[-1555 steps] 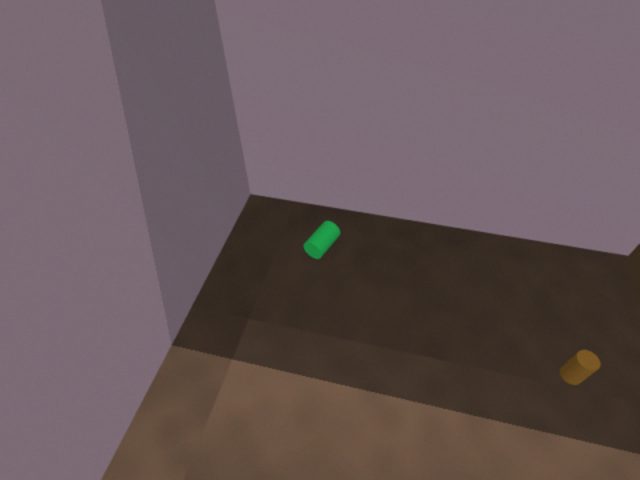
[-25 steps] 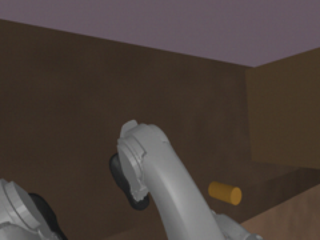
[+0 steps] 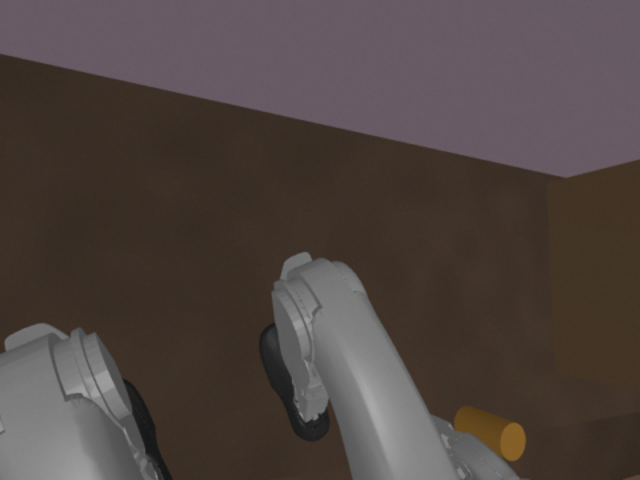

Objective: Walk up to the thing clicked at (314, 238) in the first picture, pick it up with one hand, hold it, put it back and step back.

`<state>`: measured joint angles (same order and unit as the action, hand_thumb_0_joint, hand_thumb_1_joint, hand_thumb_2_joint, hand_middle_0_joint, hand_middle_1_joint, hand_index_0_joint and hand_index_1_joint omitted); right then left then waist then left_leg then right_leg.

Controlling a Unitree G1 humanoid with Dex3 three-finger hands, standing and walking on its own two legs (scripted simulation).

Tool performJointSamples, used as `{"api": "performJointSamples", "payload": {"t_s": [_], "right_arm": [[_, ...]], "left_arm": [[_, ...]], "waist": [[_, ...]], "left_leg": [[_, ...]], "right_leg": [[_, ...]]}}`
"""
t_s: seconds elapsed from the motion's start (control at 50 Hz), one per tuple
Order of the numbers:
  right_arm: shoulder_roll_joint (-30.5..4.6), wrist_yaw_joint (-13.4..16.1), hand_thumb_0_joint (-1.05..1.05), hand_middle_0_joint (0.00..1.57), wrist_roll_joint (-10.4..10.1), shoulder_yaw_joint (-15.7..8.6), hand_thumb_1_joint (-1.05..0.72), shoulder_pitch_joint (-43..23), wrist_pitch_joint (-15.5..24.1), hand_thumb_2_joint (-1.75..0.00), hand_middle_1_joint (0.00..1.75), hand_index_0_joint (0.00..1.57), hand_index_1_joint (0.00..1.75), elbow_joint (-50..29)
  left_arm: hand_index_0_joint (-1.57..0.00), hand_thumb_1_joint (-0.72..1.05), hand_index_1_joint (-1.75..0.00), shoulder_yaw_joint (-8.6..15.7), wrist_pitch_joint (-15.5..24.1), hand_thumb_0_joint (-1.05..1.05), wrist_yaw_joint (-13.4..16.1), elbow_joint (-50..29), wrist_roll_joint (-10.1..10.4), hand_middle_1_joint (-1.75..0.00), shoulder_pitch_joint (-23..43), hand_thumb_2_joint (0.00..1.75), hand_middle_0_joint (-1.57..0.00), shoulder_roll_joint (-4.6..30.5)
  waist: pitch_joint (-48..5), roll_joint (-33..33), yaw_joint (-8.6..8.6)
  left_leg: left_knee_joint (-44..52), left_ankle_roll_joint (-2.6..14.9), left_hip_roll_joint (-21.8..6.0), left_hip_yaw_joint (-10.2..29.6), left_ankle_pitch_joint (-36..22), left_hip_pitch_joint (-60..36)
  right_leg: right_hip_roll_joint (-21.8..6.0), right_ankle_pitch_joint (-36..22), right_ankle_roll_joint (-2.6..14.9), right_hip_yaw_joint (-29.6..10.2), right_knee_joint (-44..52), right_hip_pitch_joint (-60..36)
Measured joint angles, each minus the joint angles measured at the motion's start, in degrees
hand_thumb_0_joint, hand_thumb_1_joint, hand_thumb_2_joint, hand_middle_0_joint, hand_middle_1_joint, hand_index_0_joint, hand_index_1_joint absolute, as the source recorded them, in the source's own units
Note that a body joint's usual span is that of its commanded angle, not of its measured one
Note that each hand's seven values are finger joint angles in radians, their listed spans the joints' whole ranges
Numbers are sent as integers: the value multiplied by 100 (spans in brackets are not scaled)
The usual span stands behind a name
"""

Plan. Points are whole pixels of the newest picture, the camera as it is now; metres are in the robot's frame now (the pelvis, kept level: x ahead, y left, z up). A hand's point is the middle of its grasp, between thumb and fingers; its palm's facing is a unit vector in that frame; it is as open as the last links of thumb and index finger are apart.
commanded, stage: settle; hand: left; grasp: from above
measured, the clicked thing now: out of the picture +0.47 +0.39 -0.24
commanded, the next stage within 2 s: lift in 0.22 s
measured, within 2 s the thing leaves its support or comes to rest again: neither
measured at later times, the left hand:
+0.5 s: hand out of the picture +0.44 +0.38 -0.15, palm faces -0.13 -0.38 -0.92, open 10.8 cm
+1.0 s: hand out of the picture +0.34 +0.37 +0.01, palm faces -0.20 -0.38 -0.90, open 11.0 cm
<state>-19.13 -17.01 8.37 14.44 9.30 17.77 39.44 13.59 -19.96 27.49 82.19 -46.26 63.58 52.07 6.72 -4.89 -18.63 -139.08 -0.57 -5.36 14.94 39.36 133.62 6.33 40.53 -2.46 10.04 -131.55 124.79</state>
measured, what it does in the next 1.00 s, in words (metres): rises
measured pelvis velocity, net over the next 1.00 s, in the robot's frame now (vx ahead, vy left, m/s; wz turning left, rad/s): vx -0.01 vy -0.01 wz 0.16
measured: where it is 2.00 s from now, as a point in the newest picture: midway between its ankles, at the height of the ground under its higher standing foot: (228, 433)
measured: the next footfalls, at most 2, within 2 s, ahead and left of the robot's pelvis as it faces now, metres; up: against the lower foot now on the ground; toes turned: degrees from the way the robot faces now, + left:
none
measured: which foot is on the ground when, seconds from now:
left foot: down 0.00-1.00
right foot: down 0.00-1.00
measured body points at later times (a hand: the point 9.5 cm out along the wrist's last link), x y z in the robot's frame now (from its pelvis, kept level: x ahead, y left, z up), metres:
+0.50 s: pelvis +0.00 -0.01 +0.00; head +0.25 +0.08 +0.37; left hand +0.44 +0.39 -0.09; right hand +0.07 -0.26 -0.10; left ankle +0.07 +0.14 -0.30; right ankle +0.10 -0.11 -0.30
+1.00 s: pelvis -0.01 -0.01 +0.11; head +0.16 +0.05 +0.53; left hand +0.35 +0.38 +0.06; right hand +0.12 -0.25 -0.01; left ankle +0.07 +0.14 -0.30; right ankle +0.10 -0.11 -0.30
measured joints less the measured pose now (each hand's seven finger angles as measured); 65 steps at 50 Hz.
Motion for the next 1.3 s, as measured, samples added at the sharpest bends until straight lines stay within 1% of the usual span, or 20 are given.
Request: {"api": "performJointSamples", "payload": {"t_s": [0.06, 0.1, 0.16, 0.22, 0.26, 0.36, 0.4, 0.44, 0.48, 0.52, 0.58, 0.64, 0.7, 0.74, 0.8, 0.86, 0.94, 1.08, 1.2, 1.3], "right_arm": [[24, -4, 0, 20, -45, -133, -91, -15, -48, -90, 30, 20, 30, 50], [45, 1, 0, 20, -68, -209, -91, -31, -68, -90, 30, 20, 30, 84], [62, 32, 0, 20, -85, -268, -91, -66, -61, -90, 30, 20, 30, 135], [60, 80, 0, 20, -82, -315, -91, -96, -43, -90, 30, 20, 30, 179], [58, 118, 0, 20, -79, -344, -91, -92, -41, -90, 30, 20, 30, 229], [61, 223, 0, 20, -58, -405, -91, -55, -108, -90, 30, 20, 30, 333], [79, 267, 0, 20, -77, -464, -91, -13, -150, -90, 30, 20, 30, 376], [101, 299, 0, 20, -125, -535, -91, 50, -222, -90, 30, 20, 30, 402], [134, 312, 0, 20, -196, -610, -91, 104, -311, -90, 30, 20, 30, 429], [176, 314, 0, 20, -272, -687, -92, 123, -396, -90, 30, 20, 30, 464], [231, 313, 0, 20, -345, -790, -92, 104, -471, -90, 30, 20, 30, 496], [251, 313, 0, 20, -392, -885, -92, 97, -528, -90, 30, 20, 30, 481], [239, 330, 0, 20, -452, -985, -92, 117, -610, -90, 30, 20, 30, 458], [234, 356, 0, 20, -490, -1056, -92, 126, -673, -90, 30, 20, 30, 451], [245, 431, 0, 20, -548, -1181, -92, 162, -759, -90, 30, 20, 30, 442], [268, 551, 0, 20, -624, -1278, -92, 190, -840, -90, 30, 20, 30, 448], [319, 783, 0, 20, -728, -1315, -92, 161, -895, -90, 30, 20, 30, 486], [407, 1260, 0, 20, -896, -1274, -92, 71, -880, -90, 30, 20, 30, 565], [419, 1610, 1, 20, -1051, -1269, -91, 12, -894, -90, 30, 20, 30, 633], [434, 1818, 1, 20, -1138, -1277, -91, 11, -893, -90, 30, 20, 30, 725]], "left_arm": [[-73, -3, -34, -101, -82, 1, -83, 56, 23, -32, -52, 32, -68, -218], [-73, -3, -34, -102, -161, 1, -134, 97, 21, -32, -80, 33, -67, -330], [-73, -4, -35, -201, -225, 0, -145, 276, 6, -33, -7, 35, -67, -447], [-72, -5, -37, -149, -222, 0, -190, 356, -24, -34, 61, 36, -67, -498], [-72, -6, -38, -168, -209, 0, -210, 386, -24, -35, 113, 37, -67, -539], [-72, -7, -41, -91, -169, -1, -287, 358, -66, -38, 163, 37, -68, -573], [-73, -7, -41, -42, -180, -1, -296, 205, -56, -38, 95, 37, -68, -639], [-73, -7, -42, 39, -207, -1, -292, -55, -14, -39, -33, 36, -68, -768], [-72, -7, -43, 69, -283, -1, -314, -304, 43, -40, -159, 35, -67, -921], [-71, -7, -44, 65, -386, -1, -389, -455, 127, -41, -226, 35, -67, -1040], [-71, -6, -45, 20, -526, -1, -597, -482, 216, -42, -223, 36, -66, -1119], [-70, -6, -46, -40, -582, -1, -833, -570, 165, -44, -303, 36, -65, -1183], [-69, -6, -47, -207, -570, -1, -998, -744, 24, -45, -486, 36, -64, -1322], [-68, -6, -48, -298, -545, -1, -1098, -897, -27, -47, -643, 35, -63, -1424], [-67, -6, -50, -406, -524, -1, -1211, -1164, 20, -49, -933, 36, -62, -1615], [-66, -6, -52, -521, -586, -1, -1274, -1487, 99, -52, -1276, 36, -61, -1849], [-66, -7, -55, -699, -764, -1, -1281, -1893, 227, -54, -1721, 38, -60, -2136], [-65, -9, -57, -1109, -1117, -2, -1311, -2531, 416, -56, -2357, 42, -59, -2478], [-65, -10, -57, -1496, -1295, -1, -1397, -3048, 470, -56, -2859, 43, -60, -2709], [-66, -11, -56, -1712, -1367, -1, -1415, -3132, 518, -55, -3075, 43, -61, -2904]], "waist": [[-233, 130, 94], [-357, 190, 140], [-459, 224, 190], [-472, 247, 216], [-479, 251, 231], [-495, 278, 218], [-533, 313, 234], [-608, 371, 283], [-717, 431, 339], [-824, 484, 385], [-943, 547, 441], [-1059, 615, 510], [-1178, 687, 618], [-1261, 728, 692], [-1422, 781, 813], [-1573, 816, 938], [-1707, 822, 1072], [-1872, 768, 1160], [-1890, 761, 1197], [-1858, 759, 1239]], "left_leg": [[20, 13, 5, -76, 6, 15], [30, 19, 6, -127, -7, 29], [53, 18, 13, -206, -61, 41], [84, 16, 26, -266, -142, 68], [104, 8, 32, -310, -186, 83], [144, -21, 36, -381, -222, 92], [170, -33, 31, -407, -202, 84], [219, -43, 25, -436, -170, 66], [295, -48, 15, -481, -131, 21], [391, -52, 7, -528, -98, -57], [538, -57, -10, -576, -68, -211], [673, -56, -22, -611, -63, -360], [818, -44, -19, -661, -85, -522], [937, -29, -13, -701, -120, -636], [1172, -9, 2, -775, -194, -819], [1476, 2, 21, -844, -274, -1073], [1986, 2, 32, -912, -387, -1536], [3021, -43, 60, -987, -566, -2553], [3976, -71, 71, -1054, -665, -3694], [4847, -93, 77, -1113, -778, -4753]], "right_leg": [[-23, 35, 2, -59, -29, 33], [-35, 39, 3, -100, -57, 66], [-58, 15, 14, -164, -102, 115], [-81, -35, 25, -211, -130, 172], [-96, -60, 39, -246, -153, 212], [-116, -73, 73, -304, -193, 279], [-119, -52, 87, -324, -189, 292], [-124, -18, 102, -346, -161, 292], [-130, 24, 115, -379, -112, 271], [-138, 62, 128, -413, -45, 215], [-140, 88, 145, -446, 78, 90], [-140, 88, 154, -468, 201, -42], [-155, 78, 153, -503, 326, -197], [-169, 54, 147, -531, 433, -309], [-199, 1, 142, -582, 641, -487], [-234, -59, 144, -626, 919, -735], [-265, -171, 158, -661, 1411, -1182], [-321, -347, 217, -679, 2419, -2174], [-349, -456, 252, -701, 3369, -3297], [-367, -583, 278, -724, 4243, -4343]]}}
